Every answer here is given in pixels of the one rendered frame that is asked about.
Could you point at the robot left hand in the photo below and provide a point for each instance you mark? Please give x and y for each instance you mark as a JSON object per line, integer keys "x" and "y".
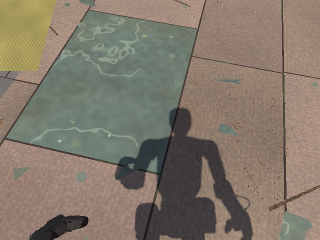
{"x": 58, "y": 226}

